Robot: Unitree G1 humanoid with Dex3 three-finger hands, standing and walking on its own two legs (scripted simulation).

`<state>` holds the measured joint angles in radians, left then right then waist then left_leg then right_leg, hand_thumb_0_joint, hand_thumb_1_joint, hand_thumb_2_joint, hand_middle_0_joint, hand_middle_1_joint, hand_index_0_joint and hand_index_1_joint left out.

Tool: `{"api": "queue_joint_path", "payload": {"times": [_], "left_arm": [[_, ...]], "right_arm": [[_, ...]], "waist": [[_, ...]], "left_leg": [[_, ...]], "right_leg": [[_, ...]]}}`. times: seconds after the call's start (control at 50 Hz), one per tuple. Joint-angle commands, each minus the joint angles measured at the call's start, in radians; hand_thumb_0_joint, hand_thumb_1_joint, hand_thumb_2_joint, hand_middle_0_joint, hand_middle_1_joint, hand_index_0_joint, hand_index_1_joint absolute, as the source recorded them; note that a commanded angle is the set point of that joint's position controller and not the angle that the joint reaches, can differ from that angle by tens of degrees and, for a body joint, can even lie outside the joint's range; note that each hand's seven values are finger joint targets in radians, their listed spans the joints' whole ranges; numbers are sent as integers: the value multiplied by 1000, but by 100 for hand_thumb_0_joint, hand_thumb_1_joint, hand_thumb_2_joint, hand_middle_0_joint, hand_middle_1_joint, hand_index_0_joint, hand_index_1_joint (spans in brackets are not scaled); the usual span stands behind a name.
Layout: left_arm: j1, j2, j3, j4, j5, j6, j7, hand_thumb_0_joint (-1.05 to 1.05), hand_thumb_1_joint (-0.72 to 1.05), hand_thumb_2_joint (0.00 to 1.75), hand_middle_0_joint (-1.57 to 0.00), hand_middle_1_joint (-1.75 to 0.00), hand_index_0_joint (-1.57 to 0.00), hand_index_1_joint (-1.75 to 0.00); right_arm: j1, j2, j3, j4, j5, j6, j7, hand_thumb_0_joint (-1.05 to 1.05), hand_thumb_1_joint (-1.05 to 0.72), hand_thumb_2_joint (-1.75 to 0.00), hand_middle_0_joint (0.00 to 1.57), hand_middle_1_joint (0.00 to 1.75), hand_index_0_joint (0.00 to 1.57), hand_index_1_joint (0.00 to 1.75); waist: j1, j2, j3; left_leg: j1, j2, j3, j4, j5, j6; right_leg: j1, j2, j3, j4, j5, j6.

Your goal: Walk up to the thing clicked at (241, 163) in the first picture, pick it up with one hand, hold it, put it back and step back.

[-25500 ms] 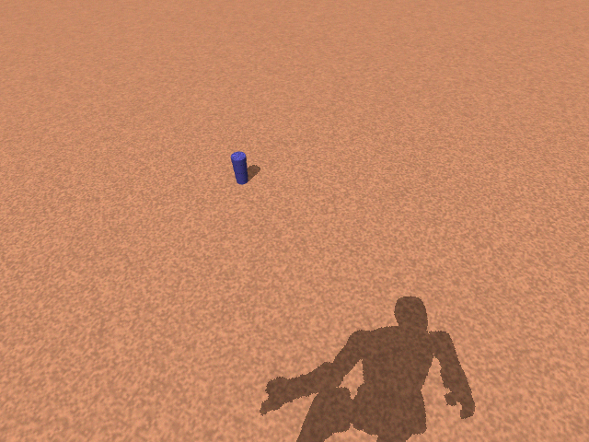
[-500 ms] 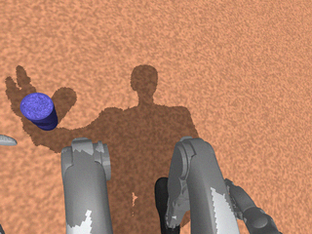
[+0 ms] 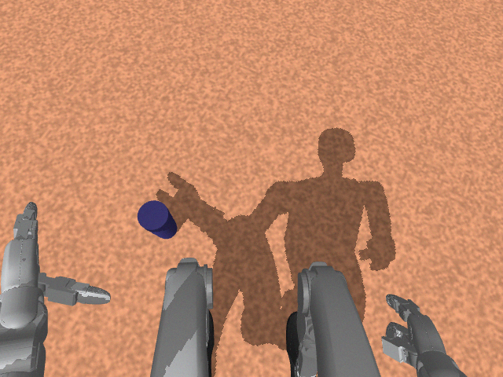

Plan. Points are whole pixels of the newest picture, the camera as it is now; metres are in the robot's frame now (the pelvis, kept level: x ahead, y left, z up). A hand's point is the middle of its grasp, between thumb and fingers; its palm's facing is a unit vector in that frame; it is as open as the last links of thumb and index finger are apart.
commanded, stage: home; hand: left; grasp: from the side
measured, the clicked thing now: (160, 222) +0.43 +0.26 -0.41
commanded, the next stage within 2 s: none
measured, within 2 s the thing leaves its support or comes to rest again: neither
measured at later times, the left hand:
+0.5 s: hand (22, 281) +0.25 +0.24 +0.12, palm faces +0.19 -0.92 -0.34, open 17.4 cm
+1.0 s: hand (11, 318) +0.23 +0.21 +0.17, palm faces +0.18 -0.94 -0.29, open 17.6 cm
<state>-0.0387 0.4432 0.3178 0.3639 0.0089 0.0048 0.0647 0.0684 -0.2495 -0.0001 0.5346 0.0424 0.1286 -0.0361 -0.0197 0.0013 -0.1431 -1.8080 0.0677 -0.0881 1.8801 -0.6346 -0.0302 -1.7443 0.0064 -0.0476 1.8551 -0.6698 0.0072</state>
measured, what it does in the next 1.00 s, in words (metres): rises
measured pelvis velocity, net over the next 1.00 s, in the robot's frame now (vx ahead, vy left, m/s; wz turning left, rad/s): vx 0.08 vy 0.01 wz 0.08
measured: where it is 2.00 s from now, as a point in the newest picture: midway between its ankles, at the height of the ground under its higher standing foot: (251, 368)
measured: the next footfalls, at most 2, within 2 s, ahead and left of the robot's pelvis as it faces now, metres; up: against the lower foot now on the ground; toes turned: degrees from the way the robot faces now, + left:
none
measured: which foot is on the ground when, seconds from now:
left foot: down 0.00-1.00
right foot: down 0.00-1.00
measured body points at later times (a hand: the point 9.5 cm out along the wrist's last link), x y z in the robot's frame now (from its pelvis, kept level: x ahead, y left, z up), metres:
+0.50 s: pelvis +0.07 +0.02 +0.20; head +0.13 +0.04 +0.64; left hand +0.24 +0.28 +0.14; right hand +0.24 -0.22 +0.12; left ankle +0.08 +0.14 -0.46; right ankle +0.07 -0.12 -0.46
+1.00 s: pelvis +0.08 +0.01 +0.23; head +0.10 +0.02 +0.68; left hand +0.22 +0.26 +0.19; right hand +0.27 -0.21 +0.16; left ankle +0.08 +0.14 -0.46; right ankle +0.07 -0.12 -0.46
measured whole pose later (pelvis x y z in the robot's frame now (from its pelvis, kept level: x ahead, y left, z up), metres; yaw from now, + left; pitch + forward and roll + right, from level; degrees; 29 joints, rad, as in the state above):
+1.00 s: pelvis +0.08 +0.01 +0.23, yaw +5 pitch +8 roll -2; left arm 0.48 0.21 -0.02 -0.02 -0.01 0.29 0.15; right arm 0.27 -0.21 0.03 0.47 0.01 -0.10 -0.18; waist -0.02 0.04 -0.11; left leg -0.66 0.05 -0.04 0.98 -0.47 -0.02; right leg -0.58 -0.01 -0.06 0.92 -0.49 0.02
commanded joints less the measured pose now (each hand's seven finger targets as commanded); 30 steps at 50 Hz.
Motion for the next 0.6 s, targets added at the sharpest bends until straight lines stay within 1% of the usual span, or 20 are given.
{"api": "queue_joint_path", "payload": {"times": [0.0,0.04,0.1,0.12,0.14,0.16,0.18,0.22,0.24,0.26,0.28,0.34,0.36,0.38,0.4,0.42,0.44,0.5,0.52,0.58], "left_arm": [[-9,231,84,-229,-13,0,53,0,-51,8,-5,-6,-5,-6],[57,146,17,-197,-14,28,59,0,-54,6,-5,-5,-5,-5],[102,86,-38,-187,-14,62,73,0,-53,7,-5,-6,-5,-6],[85,111,-30,-232,-15,69,81,0,-51,8,-5,-6,-5,-6],[118,73,-60,-204,-12,84,87,0,-53,7,-5,-5,-5,-6],[107,94,-55,-256,-13,92,95,0,-54,6,-5,-5,-5,-5],[150,71,-69,-225,-14,106,103,0,-54,6,-5,-5,-5,-5],[180,44,-99,-269,-13,126,114,0,-55,6,-5,-5,-5,-5],[164,57,-100,-317,-14,133,121,0,-55,5,-5,-5,-5,-5],[218,14,-128,-290,-16,147,124,0,-55,6,-5,-5,-5,-5],[242,-20,-162,-291,-15,160,126,0,-57,4,-5,-5,-5,-5],[281,-4,-158,-384,-17,187,140,0,-55,6,-5,-5,-5,-5],[295,-10,-172,-432,-18,194,144,0,-53,7,-5,-6,-5,-6],[375,-71,-211,-371,-18,211,141,0,-55,6,-5,-5,-5,-5],[351,-50,-207,-463,-21,214,145,0,-53,7,-5,-6,-5,-6],[394,-91,-239,-440,-21,222,144,0,-54,6,-5,-5,-5,-5],[422,-98,-244,-454,-23,229,143,0,-56,5,-5,-5,-5,-5],[477,-115,-264,-526,-22,242,141,0,-57,4,-5,-5,-5,-5],[451,-89,-252,-584,-21,240,141,0,-57,4,-5,-5,-5,-5],[508,-131,-285,-595,-19,240,131,0,-60,3,-4,-5,-4,-5]], "right_arm": [[75,-143,-69,-115,4,-67,-46,0,-90,-90,20,30,20,30],[88,-135,-65,-117,3,-86,-58,0,-90,-90,20,30,20,30],[104,-133,-60,-121,2,-109,-77,0,-90,-90,20,30,20,30],[109,-133,-56,-120,3,-116,-83,0,-90,-90,20,30,20,30],[113,-128,-53,-127,4,-123,-89,0,-90,-90,20,30,20,30],[125,-124,-51,-123,3,-129,-95,0,-90,-90,20,30,20,30],[122,-121,-46,-126,2,-136,-100,0,-89,-90,20,30,20,30],[139,-111,-45,-125,-2,-147,-111,0,-90,-90,20,30,20,30],[150,-107,-41,-126,-1,-149,-118,0,-90,-90,20,30,20,30],[144,-105,-37,-134,-2,-154,-123,0,-90,-90,20,30,20,30],[151,-98,-35,-131,-4,-158,-128,0,-90,-90,20,30,20,30],[170,-92,-32,-146,-5,-170,-142,0,-90,-90,20,30,20,30],[170,-86,-29,-156,-7,-172,-146,0,-90,-90,20,30,20,30],[175,-81,-26,-156,-9,-177,-149,0,-90,-90,20,30,20,30],[178,-78,-27,-167,-9,-181,-154,0,-90,-90,20,30,20,30],[184,-74,-25,-163,-13,-185,-155,0,-90,-90,20,30,20,30],[179,-73,-25,-173,-11,-190,-157,0,-90,-90,20,30,20,30],[168,-69,-23,-200,-16,-204,-163,0,-90,-90,20,30,20,30],[164,-72,-21,-206,-15,-209,-165,0,-90,-90,20,30,20,30],[169,-64,-20,-217,-18,-227,-167,0,-90,-90,20,30,20,30]], "waist": [[4,75,-512],[-15,66,-476],[-19,87,-430],[-9,97,-426],[-22,93,-417],[-15,92,-423],[-14,83,-400],[-11,102,-388],[-11,115,-385],[-11,106,-344],[-24,111,-327],[-7,109,-304],[-9,121,-282],[-16,102,-250],[-15,116,-241],[-21,101,-225],[-19,97,-186],[-5,92,-143],[-2,101,-120],[-10,76,-78]], "left_leg": [[501,-36,67,-353,72,59],[581,-37,69,-403,132,59],[711,-38,65,-501,191,52],[747,-38,65,-528,203,51],[783,-39,64,-558,226,49],[819,-38,63,-581,259,49],[843,-40,64,-613,271,48],[923,-38,64,-667,330,42],[962,-38,65,-691,357,40],[983,-40,67,-727,341,37],[1014,-37,64,-750,377,34],[1092,-41,68,-821,421,34],[1111,-44,73,-850,411,33],[1130,-42,72,-873,421,32],[1151,-42,72,-895,425,32],[1172,-40,68,-914,438,29],[1174,-40,65,-938,421,30],[1206,-33,46,-1004,384,25],[1209,-32,41,-1024,357,25],[1227,-32,41,-1053,351,23]], "right_leg": [[485,14,54,-430,88,-22],[527,15,43,-477,163,-23],[586,15,14,-541,227,-28],[617,12,15,-568,238,-28],[654,11,9,-594,262,-28],[698,11,7,-619,293,-27],[732,11,3,-644,303,-27],[793,12,0,-687,355,-27],[827,10,-1,-712,377,-26],[842,10,-4,-740,364,-26],[870,13,-7,-762,391,-26],[976,9,-11,-840,432,-21],[1001,9,-12,-865,430,-21],[1016,13,-18,-885,437,-21],[1039,13,-20,-906,441,-21],[1056,15,-25,-920,448,-21],[1060,18,-32,-939,434,-21],[1093,23,-46,-978,395,-23],[1096,23,-47,-990,374,-22],[1117,28,-49,-1017,367,-20]]}}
